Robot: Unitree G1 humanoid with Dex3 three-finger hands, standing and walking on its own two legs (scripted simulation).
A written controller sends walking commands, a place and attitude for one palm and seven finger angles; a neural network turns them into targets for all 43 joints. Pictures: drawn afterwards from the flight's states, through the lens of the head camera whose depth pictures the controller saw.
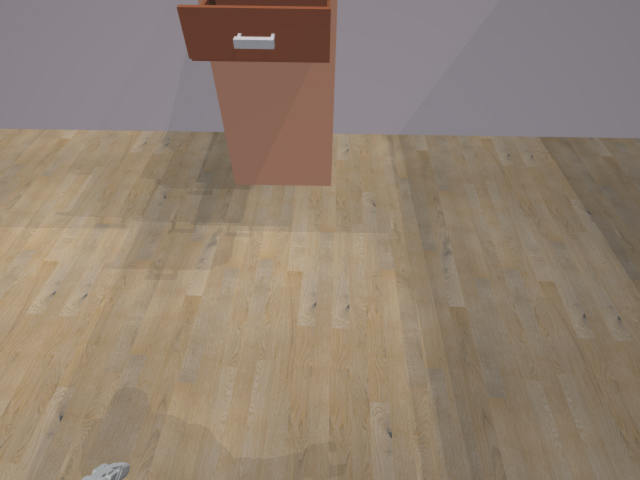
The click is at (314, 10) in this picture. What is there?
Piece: drawer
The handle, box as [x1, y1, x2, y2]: [233, 33, 274, 48]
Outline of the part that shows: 233,38 234,48 274,47 274,34 271,34 270,37 250,37 242,36 241,33 238,33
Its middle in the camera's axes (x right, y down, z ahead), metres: -0.19 -0.56 +1.09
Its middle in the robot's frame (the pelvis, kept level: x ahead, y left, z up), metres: +1.19 +0.24 +0.04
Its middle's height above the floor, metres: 0.81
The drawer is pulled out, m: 0.29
